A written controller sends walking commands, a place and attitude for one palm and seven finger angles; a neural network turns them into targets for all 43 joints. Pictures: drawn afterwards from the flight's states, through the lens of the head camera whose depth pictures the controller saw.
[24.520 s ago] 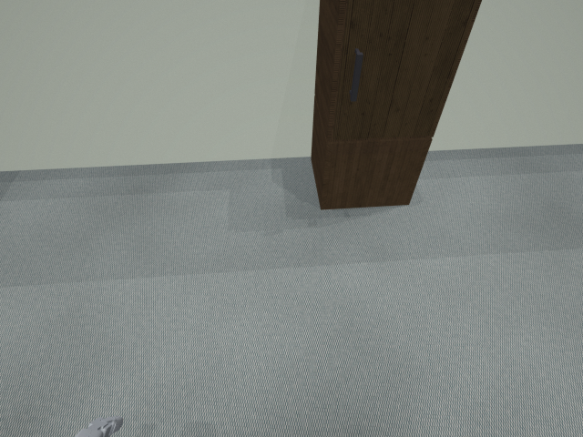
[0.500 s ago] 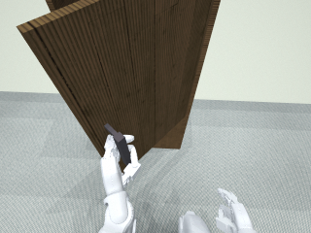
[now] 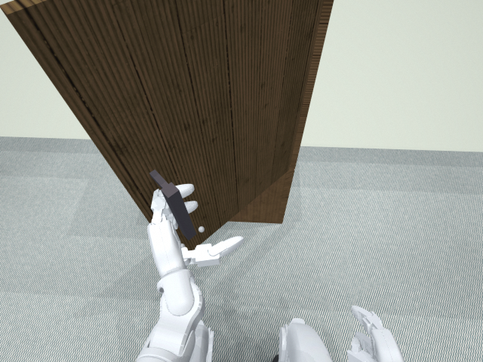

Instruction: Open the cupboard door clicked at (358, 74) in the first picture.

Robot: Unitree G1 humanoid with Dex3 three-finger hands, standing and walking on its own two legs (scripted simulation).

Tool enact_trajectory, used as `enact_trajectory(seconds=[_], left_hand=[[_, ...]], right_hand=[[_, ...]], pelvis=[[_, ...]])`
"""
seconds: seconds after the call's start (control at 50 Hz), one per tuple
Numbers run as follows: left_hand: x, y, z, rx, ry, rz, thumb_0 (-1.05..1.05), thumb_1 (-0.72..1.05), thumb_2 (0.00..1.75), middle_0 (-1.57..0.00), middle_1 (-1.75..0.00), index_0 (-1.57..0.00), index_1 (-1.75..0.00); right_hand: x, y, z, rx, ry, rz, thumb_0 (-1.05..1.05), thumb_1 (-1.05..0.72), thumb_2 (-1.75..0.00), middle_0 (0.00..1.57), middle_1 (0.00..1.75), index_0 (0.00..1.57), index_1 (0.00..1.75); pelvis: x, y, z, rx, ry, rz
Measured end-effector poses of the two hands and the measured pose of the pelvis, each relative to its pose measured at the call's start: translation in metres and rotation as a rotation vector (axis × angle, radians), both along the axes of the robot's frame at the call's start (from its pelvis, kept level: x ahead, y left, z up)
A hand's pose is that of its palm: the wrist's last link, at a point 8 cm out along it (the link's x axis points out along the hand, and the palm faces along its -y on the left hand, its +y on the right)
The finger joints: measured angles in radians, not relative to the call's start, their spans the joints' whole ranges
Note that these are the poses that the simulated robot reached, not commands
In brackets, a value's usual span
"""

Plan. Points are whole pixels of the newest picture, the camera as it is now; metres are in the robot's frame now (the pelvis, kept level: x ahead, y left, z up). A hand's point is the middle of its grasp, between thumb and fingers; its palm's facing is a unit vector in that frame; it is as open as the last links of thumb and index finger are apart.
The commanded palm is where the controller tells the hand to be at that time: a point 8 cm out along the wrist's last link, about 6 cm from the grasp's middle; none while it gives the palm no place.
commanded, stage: open thumb and fingers to let go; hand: left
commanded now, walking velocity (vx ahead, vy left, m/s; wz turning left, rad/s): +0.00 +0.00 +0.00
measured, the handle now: (174, 207) +0.36 +0.13 +0.03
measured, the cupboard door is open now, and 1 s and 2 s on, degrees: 46 48 48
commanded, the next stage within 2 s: slide the hand sideways off the handle in 0.32 s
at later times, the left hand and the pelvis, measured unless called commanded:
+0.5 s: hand (198, 237) +0.31 +0.08 +0.02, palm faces +0.19 -0.98 -0.06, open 15.0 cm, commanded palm +0.27 +0.12 +0.02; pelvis +0.00 +0.03 +0.00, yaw +0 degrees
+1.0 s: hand (181, 273) +0.25 +0.10 +0.02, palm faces -0.10 -0.99 -0.02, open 16.3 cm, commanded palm +0.23 +0.16 +0.02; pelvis +0.00 +0.04 -0.02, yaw -1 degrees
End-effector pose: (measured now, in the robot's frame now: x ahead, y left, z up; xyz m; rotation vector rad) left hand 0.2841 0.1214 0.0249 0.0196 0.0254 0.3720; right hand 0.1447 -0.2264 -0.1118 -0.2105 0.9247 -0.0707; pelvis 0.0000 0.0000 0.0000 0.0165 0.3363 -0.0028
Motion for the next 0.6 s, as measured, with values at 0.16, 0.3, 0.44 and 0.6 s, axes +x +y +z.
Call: enact_trajectory(seconds=[0.16, 0.3, 0.44, 0.6], left_hand=[[0.001, 0.001, 0.0, -0.008, 0.0, -0.014, 0.0, -0.44, 0.32, -0.27, -1.02, -0.3, -1.02], [-0.001, 0.003, 0.001, -0.01, 0.006, -0.038, -0.01, -0.48, 0.3, -0.31, -0.8, -0.33, -0.8], [-0.002, 0.005, 0.001, -0.005, 0.005, -0.052, -0.01, -0.5, 0.3, -0.39, -0.64, -0.39, -0.67], [-0.008, 0.023, -0.001, 0.1, -0.027, -0.507, -0.01, -0.5, 0.3, -0.27, -0.44, -0.21, -0.45]], right_hand=[[-0.003, 0.007, 0.003, -0.005, -0.005, -0.003, 0.02, -0.9, -0.9, 0.2, 0.3, 0.2, 0.3], [0.003, 0.023, 0.007, 0.007, -0.027, 0.016, 0.01, -0.9, -0.9, 0.2, 0.3, 0.2, 0.3], [0.012, 0.038, 0.008, 0.017, -0.052, 0.042, 0.01, -0.9, -0.9, 0.2, 0.3, 0.2, 0.3], [0.011, 0.04, 0.005, 0.011, -0.059, 0.029, 0.01, -0.9, -0.9, 0.2, 0.3, 0.2, 0.3]], pelvis=[[-0.002, 0.009, 0.0, -0.008, 0.0, -0.006], [-0.002, 0.017, 0.001, -0.014, -0.002, -0.009], [-0.003, 0.025, -0.001, -0.024, -0.001, -0.006], [-0.006, 0.033, -0.008, -0.033, -0.012, 0.008]])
